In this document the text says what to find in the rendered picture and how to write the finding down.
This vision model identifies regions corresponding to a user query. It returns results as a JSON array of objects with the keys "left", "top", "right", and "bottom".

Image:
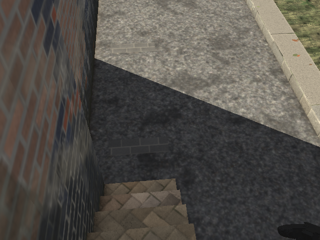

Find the robot right hand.
[{"left": 277, "top": 222, "right": 320, "bottom": 240}]

